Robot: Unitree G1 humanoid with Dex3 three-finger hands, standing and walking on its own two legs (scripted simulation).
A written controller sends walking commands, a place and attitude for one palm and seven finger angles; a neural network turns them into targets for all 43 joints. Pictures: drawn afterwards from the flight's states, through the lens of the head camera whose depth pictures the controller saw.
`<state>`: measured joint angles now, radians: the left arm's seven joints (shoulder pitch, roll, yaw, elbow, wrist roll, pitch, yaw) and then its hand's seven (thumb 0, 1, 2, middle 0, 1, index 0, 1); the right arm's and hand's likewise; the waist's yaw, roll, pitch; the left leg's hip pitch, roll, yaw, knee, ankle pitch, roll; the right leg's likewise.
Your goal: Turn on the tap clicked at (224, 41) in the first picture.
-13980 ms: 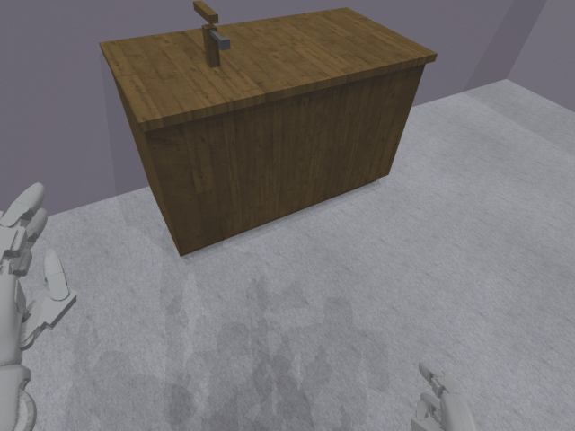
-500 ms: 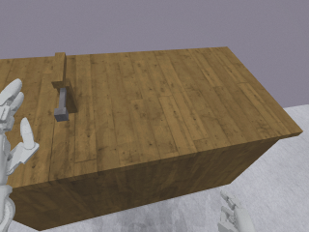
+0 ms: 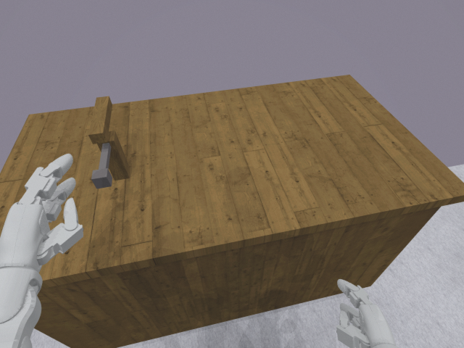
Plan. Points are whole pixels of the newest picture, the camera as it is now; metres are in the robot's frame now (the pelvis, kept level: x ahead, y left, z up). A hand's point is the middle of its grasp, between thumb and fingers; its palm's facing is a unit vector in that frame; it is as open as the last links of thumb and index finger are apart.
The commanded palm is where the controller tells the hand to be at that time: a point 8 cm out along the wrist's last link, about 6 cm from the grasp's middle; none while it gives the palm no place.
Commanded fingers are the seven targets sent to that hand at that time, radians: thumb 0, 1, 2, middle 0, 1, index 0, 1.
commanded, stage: turn the palm inward beside the body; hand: left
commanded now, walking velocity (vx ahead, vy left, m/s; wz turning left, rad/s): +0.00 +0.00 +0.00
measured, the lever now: (102, 178) +0.39 +0.30 +0.08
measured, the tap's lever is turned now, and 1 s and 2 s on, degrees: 0 0 0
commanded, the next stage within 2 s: reach beside the lever's end, fingers flat in 1.92 s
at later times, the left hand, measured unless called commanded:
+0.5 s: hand (97, 240) +0.21 +0.21 +0.15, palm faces +0.46 -0.84 -0.29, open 7.4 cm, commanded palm +0.15 +0.25 +0.16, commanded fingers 0.00 0.90 0.90 -0.20 -0.30 -0.20 -0.30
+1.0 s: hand (78, 261) +0.19 +0.23 +0.13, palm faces +0.48 -0.86 -0.20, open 7.4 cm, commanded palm +0.14 +0.26 +0.14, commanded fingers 0.00 0.90 0.90 -0.20 -0.30 -0.20 -0.30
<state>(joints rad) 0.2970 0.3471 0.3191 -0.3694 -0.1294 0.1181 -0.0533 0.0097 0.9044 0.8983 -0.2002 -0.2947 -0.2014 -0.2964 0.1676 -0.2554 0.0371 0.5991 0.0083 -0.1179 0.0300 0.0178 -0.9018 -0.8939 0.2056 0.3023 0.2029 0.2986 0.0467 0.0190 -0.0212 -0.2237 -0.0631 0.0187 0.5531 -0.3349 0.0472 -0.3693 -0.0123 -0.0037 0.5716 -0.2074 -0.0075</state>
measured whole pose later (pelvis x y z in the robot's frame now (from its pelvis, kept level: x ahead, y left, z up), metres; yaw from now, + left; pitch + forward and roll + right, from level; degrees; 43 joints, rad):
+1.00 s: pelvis +0.02 -0.03 -0.01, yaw +4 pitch +3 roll +0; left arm 0.50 0.27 0.27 -0.46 -0.21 -0.01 0.11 0.01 0.90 0.90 -0.21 -0.30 -0.21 -0.30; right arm 0.22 -0.22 0.05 0.61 0.03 -0.22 -0.07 0.02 -0.90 -0.89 0.20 0.30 0.20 0.30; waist 0.08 0.04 -0.08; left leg -0.32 -0.03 -0.05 0.69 -0.42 0.01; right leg -0.43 0.00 -0.09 0.68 -0.30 -0.04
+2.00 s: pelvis +0.01 -0.05 -0.01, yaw +5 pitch +2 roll +0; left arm 0.57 0.23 0.20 -0.52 -0.24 0.06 0.16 0.02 0.90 0.90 -0.21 -0.30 -0.21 -0.30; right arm 0.21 -0.25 0.03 0.62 0.04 -0.23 -0.08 0.02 -0.90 -0.89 0.20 0.30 0.20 0.30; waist 0.08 0.06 -0.07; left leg -0.32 0.00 -0.08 0.70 -0.42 -0.03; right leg -0.42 0.02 -0.13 0.68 -0.30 -0.08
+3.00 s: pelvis +0.01 -0.03 -0.01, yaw +4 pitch +3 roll +0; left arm 0.15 0.25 0.29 -0.07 -0.22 0.01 0.15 0.02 0.90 0.90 -0.19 -0.24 -0.19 -0.25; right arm 0.17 -0.23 0.04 0.67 0.03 -0.17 -0.10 0.02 -0.90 -0.89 0.20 0.30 0.20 0.30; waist 0.05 0.03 -0.04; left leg -0.32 -0.03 -0.05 0.64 -0.37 0.00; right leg -0.42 0.01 -0.09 0.62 -0.25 -0.05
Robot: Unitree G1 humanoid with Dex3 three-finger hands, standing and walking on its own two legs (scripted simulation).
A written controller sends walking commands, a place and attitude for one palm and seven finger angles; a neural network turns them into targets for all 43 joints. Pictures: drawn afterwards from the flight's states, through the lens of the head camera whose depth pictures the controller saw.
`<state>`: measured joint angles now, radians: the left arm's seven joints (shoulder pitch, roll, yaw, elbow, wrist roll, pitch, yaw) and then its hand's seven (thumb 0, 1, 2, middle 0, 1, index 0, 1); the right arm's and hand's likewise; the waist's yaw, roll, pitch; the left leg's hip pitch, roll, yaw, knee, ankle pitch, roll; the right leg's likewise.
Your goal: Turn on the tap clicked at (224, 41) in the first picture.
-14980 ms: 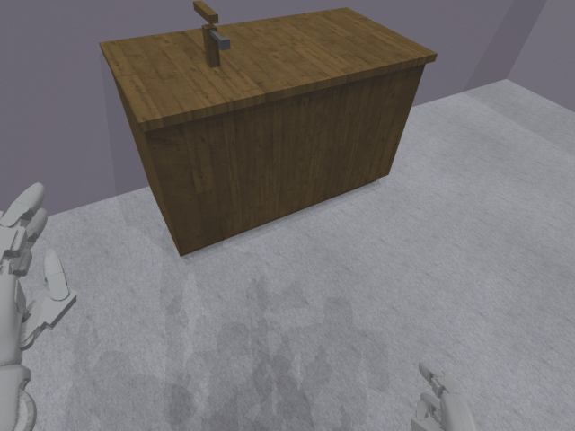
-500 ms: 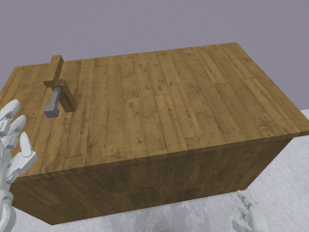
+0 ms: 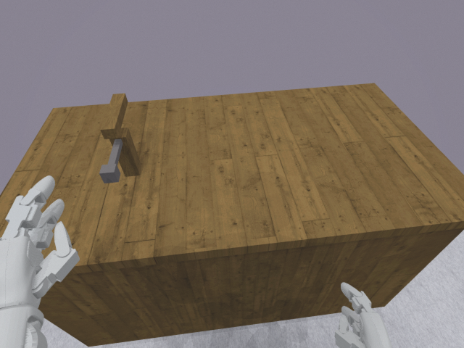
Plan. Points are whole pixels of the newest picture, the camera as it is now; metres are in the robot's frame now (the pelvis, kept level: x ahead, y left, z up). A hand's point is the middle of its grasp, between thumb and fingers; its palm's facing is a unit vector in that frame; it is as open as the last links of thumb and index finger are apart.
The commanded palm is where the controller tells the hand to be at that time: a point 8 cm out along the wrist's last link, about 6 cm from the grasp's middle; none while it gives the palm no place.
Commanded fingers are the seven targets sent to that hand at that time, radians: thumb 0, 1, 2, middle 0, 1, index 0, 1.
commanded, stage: turn the palm inward beside the body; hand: left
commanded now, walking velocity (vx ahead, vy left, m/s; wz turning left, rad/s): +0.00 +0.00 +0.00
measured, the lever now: (110, 173) +0.39 +0.30 +0.09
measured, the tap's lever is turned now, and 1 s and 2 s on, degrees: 0 0 0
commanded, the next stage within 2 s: reach beside the lever's end, fingers flat in 0.92 s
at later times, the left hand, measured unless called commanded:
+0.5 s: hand (84, 274) +0.17 +0.22 +0.13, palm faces +0.43 -0.89 -0.15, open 7.4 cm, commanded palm +0.12 +0.26 +0.15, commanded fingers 0.00 0.90 0.90 -0.20 -0.30 -0.20 -0.30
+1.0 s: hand (97, 274) +0.17 +0.20 +0.14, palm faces +0.45 -0.88 -0.15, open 7.4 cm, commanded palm +0.12 +0.25 +0.15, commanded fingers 0.00 0.90 0.90 -0.20 -0.30 -0.20 -0.30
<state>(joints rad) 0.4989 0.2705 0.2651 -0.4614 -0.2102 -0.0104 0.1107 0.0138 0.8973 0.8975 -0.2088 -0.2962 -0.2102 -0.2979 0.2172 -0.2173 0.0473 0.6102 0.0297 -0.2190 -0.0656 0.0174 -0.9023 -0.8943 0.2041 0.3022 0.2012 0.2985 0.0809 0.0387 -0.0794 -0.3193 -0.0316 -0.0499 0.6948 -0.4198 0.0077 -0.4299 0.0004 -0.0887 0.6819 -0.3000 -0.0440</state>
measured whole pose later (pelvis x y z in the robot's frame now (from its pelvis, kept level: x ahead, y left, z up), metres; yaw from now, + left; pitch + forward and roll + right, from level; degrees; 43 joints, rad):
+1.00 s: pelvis +0.00 -0.03 +0.00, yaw +1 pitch +2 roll +0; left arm 0.57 0.23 0.20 -0.52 -0.24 0.06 0.16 0.02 0.90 0.90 -0.21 -0.30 -0.21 -0.30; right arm 0.21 -0.25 0.03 0.62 0.04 -0.23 -0.08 0.02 -0.90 -0.89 0.20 0.30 0.20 0.30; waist 0.08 0.06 -0.07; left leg -0.32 0.00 -0.08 0.70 -0.42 -0.03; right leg -0.42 0.02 -0.13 0.68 -0.30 -0.08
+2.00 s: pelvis -0.01 +0.00 +0.01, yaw +0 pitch +3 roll +0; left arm 0.15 0.25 0.29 -0.07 -0.22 0.01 0.15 0.02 0.90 0.90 -0.19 -0.24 -0.19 -0.25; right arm 0.17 -0.23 0.04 0.67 0.03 -0.17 -0.10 0.02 -0.90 -0.89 0.20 0.30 0.20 0.30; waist 0.05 0.03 -0.04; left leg -0.32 -0.03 -0.05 0.64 -0.37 0.00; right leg -0.42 0.01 -0.09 0.62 -0.25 -0.05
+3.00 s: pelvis +0.00 +0.01 +0.00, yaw -2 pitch +9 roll -1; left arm -0.24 0.39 0.48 0.55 -0.19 -0.20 0.00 0.02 0.90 0.90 -0.15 -0.15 -0.15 -0.15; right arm 0.27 -0.27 0.00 0.70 0.03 -0.09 -0.09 0.02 -0.90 -0.89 0.20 0.30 0.20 0.30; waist -0.01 0.02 -0.06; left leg -0.44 -0.02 -0.02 0.69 -0.40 0.02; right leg -0.54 0.02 -0.06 0.64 -0.24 -0.04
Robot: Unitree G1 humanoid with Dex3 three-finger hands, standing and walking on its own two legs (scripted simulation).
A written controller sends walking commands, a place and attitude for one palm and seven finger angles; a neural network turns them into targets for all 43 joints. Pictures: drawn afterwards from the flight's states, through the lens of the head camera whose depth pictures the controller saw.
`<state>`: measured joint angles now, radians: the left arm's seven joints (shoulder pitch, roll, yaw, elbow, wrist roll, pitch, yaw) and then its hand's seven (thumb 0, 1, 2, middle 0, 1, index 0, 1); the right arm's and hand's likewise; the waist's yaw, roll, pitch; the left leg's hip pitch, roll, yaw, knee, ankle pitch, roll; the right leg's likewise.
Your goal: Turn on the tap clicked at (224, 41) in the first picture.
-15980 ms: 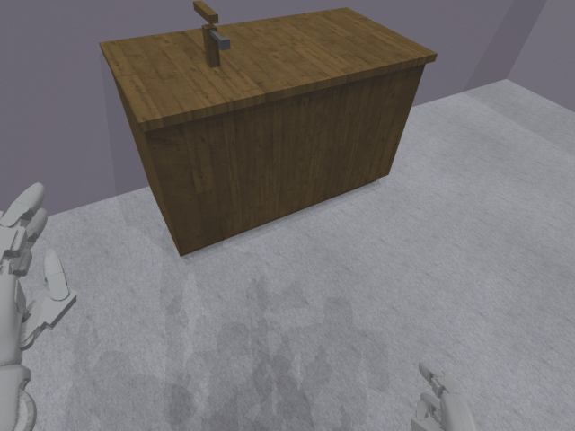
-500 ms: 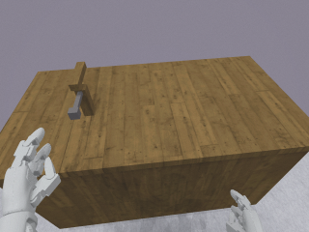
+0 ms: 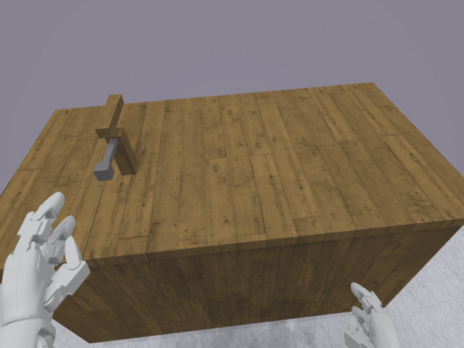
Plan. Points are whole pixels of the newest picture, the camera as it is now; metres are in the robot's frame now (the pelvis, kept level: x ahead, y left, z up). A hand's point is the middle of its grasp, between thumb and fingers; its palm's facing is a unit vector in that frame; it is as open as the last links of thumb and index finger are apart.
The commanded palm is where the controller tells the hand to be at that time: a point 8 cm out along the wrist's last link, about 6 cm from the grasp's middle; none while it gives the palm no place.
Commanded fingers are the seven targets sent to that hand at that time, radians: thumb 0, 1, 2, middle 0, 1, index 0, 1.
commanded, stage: reach beside the lever's end, fingers flat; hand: left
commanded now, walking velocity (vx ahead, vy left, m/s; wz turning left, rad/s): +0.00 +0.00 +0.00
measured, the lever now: (104, 171) +0.40 +0.32 +0.09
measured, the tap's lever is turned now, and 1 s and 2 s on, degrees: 0 0 0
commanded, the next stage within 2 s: none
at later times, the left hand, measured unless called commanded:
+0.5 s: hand (80, 241) +0.22 +0.26 +0.13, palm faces +0.42 -0.90 -0.12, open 7.4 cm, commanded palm +0.18 +0.30 +0.13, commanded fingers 0.00 0.90 0.90 -0.20 -0.29 -0.20 -0.29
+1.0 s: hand (82, 220) +0.26 +0.28 +0.11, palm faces +0.46 -0.88 -0.10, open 7.5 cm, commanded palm +0.23 +0.33 +0.11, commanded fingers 0.00 0.90 0.90 -0.17 -0.23 -0.17 -0.23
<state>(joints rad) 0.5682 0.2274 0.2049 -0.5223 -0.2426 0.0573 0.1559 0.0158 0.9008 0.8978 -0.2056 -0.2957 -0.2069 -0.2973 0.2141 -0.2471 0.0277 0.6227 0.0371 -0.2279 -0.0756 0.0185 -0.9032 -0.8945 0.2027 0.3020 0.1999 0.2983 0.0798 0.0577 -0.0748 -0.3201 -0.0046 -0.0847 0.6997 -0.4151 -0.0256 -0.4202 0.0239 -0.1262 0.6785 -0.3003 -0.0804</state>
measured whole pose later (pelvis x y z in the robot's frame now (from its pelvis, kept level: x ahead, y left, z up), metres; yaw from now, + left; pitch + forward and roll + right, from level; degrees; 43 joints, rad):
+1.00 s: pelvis +0.00 +0.02 +0.01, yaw -1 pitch +3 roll +0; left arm 0.15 0.25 0.29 -0.07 -0.22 0.01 0.15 0.02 0.90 0.90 -0.19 -0.24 -0.19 -0.25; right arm 0.17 -0.23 0.04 0.67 0.03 -0.17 -0.10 0.02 -0.90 -0.89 0.20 0.30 0.20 0.30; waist 0.05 0.03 -0.04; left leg -0.32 -0.03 -0.05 0.64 -0.37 0.00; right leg -0.42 0.01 -0.09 0.62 -0.25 -0.05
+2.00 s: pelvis +0.00 +0.04 +0.00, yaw -3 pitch +9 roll -1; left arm -0.24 0.39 0.48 0.55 -0.19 -0.20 0.00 0.02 0.90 0.90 -0.15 -0.15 -0.15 -0.15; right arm 0.27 -0.27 0.00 0.70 0.03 -0.09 -0.09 0.02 -0.90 -0.89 0.20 0.30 0.20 0.30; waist -0.01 0.02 -0.06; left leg -0.44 -0.02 -0.02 0.69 -0.40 0.02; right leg -0.54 0.02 -0.06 0.64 -0.24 -0.04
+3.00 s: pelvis +0.00 +0.03 +0.00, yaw -2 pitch +8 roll -1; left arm -0.27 0.33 0.42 0.54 -0.17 -0.20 0.09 0.01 0.92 0.91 -0.15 -0.15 -0.15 -0.15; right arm 0.25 -0.26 0.01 0.70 0.03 -0.06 -0.08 0.01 -0.90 -0.89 0.20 0.30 0.20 0.30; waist 0.00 0.02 -0.07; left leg -0.45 -0.01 -0.04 0.70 -0.40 0.00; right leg -0.54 0.02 -0.08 0.65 -0.25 -0.05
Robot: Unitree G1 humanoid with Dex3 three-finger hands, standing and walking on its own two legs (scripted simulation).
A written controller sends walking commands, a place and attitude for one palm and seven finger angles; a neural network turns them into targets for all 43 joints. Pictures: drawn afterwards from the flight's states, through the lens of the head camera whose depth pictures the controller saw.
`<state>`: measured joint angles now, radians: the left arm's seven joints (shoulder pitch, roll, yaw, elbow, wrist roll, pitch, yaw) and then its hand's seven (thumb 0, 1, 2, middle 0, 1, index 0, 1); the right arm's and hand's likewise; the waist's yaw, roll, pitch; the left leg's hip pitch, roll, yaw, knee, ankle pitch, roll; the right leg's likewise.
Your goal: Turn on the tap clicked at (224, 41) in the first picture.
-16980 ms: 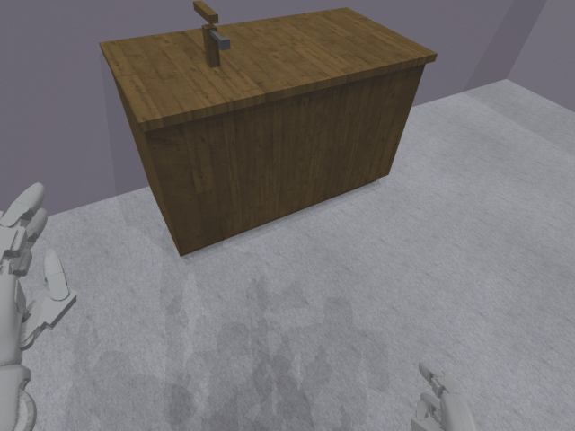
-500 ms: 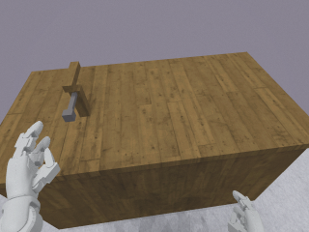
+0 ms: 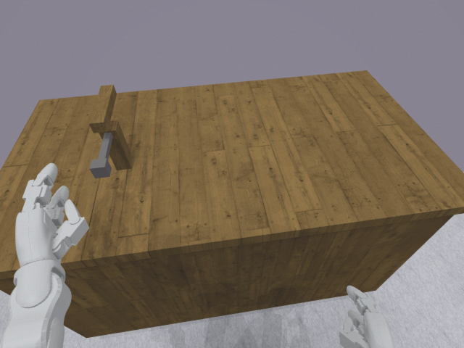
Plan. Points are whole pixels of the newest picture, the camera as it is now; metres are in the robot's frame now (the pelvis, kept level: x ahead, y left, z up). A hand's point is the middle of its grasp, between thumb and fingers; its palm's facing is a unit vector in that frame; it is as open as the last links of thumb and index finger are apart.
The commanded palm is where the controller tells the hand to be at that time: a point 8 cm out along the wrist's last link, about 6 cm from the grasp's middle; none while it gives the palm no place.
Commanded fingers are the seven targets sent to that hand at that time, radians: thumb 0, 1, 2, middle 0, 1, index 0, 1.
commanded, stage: reach beside the lever's end, fingers flat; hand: left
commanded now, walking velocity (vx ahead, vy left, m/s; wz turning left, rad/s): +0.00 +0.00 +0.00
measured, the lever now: (100, 168) +0.40 +0.30 +0.08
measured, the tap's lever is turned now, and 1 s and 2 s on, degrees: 0 0 2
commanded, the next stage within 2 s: push the lever round in 1.22 s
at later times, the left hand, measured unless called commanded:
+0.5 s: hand (82, 195) +0.32 +0.30 +0.10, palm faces +0.49 -0.86 -0.10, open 7.7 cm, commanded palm +0.29 +0.34 +0.09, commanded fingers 0.00 0.90 0.90 -0.15 -0.16 -0.15 -0.16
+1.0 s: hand (85, 185) +0.36 +0.32 +0.08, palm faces +0.46 -0.88 -0.09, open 7.8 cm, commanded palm +0.32 +0.35 +0.07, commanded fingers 0.00 0.90 0.90 -0.15 -0.15 -0.15 -0.15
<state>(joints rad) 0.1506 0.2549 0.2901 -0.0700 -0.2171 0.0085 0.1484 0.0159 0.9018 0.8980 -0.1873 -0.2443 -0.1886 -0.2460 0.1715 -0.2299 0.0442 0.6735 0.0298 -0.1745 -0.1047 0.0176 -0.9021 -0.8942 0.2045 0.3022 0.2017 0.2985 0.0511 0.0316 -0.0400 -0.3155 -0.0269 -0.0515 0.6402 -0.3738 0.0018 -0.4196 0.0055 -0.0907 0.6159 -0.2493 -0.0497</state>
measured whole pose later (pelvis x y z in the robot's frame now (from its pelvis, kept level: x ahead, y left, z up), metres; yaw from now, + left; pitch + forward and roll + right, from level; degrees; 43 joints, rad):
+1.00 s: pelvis +0.01 +0.01 +0.00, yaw -2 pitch +9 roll -1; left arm -0.24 0.39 0.48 0.55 -0.19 -0.20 0.00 0.02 0.90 0.90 -0.15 -0.15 -0.15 -0.15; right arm 0.27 -0.27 0.00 0.70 0.03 -0.09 -0.09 0.02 -0.90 -0.89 0.20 0.30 0.20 0.30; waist -0.01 0.02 -0.06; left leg -0.44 -0.02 -0.02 0.69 -0.40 0.02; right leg -0.54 0.02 -0.06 0.64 -0.24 -0.04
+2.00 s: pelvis +0.00 +0.00 -0.01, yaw -1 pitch +8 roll -1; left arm -0.27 0.33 0.42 0.54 -0.17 -0.20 0.09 0.01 0.92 0.91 -0.15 -0.15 -0.15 -0.15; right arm 0.25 -0.26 0.01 0.70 0.03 -0.06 -0.08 0.01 -0.90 -0.89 0.20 0.30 0.20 0.30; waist 0.00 0.02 -0.07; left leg -0.45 -0.01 -0.04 0.70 -0.40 0.00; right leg -0.54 0.02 -0.08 0.65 -0.25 -0.05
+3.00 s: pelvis +0.00 +0.01 -0.01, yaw -1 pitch +9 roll -1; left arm -0.39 0.14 0.29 0.56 -0.02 -0.16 0.53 0.00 0.92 0.91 -0.15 -0.15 -0.15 -0.15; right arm 0.21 -0.22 0.00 0.71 -0.02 -0.02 -0.05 0.01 -0.90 -0.89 0.20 0.30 0.20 0.30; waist -0.02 0.02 -0.09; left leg -0.46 -0.02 -0.04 0.71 -0.40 0.01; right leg -0.56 0.01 -0.08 0.66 -0.25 -0.05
